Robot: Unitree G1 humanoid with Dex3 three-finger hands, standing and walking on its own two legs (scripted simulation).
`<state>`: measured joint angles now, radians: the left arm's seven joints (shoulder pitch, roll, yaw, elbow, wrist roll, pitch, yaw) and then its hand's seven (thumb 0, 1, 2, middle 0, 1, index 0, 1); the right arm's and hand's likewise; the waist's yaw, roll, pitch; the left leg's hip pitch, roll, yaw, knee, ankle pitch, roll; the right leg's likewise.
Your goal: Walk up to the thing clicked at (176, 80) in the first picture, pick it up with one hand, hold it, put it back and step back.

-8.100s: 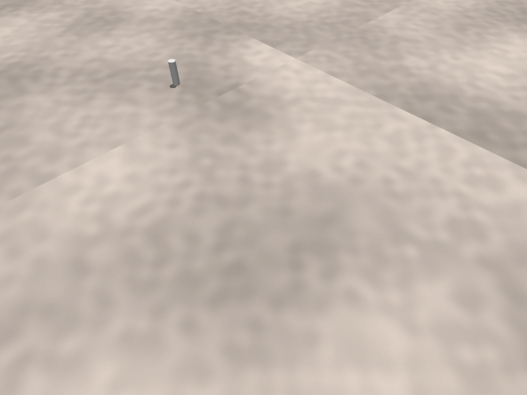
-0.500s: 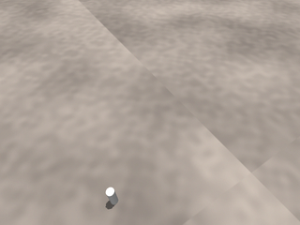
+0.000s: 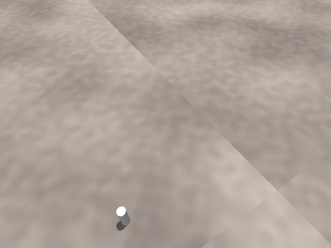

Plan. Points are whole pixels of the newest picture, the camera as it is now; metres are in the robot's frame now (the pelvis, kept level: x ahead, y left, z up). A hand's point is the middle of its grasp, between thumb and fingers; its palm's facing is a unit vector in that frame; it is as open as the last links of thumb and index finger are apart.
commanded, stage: stand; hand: left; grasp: from the side
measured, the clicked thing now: (123, 216) +0.39 +0.25 -0.70
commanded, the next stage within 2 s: go down in 0.68 s
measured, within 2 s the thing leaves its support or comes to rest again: neither
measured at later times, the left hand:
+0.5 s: hand out of the picture +0.08 +0.26 -0.16, palm faces -0.02 -0.94 -0.35, open 7.4 cm
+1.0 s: hand out of the picture +0.15 +0.26 -0.16, palm faces +0.06 -0.94 -0.34, open 10.4 cm
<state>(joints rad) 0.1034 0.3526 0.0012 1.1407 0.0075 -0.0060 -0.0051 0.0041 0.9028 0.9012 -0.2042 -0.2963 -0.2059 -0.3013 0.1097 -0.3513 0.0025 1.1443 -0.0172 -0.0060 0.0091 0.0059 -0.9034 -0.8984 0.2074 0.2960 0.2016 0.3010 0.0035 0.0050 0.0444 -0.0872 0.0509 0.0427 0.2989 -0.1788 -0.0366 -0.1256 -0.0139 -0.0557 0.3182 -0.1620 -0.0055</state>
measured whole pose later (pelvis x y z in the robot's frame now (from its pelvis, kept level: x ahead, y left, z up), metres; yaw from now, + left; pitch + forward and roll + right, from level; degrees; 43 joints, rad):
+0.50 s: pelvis +0.01 +0.00 +0.00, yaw +0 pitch -2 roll +0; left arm 0.10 0.35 0.00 1.14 0.01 -0.01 0.00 0.00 0.90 0.90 -0.20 -0.30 -0.21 -0.30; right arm 0.11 -0.35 0.00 1.14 -0.02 -0.01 0.01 0.01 -0.90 -0.90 0.21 0.30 0.20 0.30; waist 0.00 0.00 0.04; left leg -0.08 0.05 0.04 0.29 -0.19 -0.03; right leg -0.12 -0.02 -0.05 0.31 -0.17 0.00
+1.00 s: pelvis -0.01 +0.00 -0.01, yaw +1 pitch +5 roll +0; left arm -0.05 0.34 0.16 1.06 0.06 -0.01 -0.02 0.01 0.55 0.55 -0.11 -0.11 -0.11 -0.11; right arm 0.21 -0.27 -0.02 0.83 0.02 -0.05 -0.03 0.01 -0.97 -0.91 0.21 0.30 0.20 0.30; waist -0.01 -0.01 0.04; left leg -0.34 0.04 0.03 0.52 -0.26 -0.03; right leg -0.37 -0.03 -0.06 0.53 -0.24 0.00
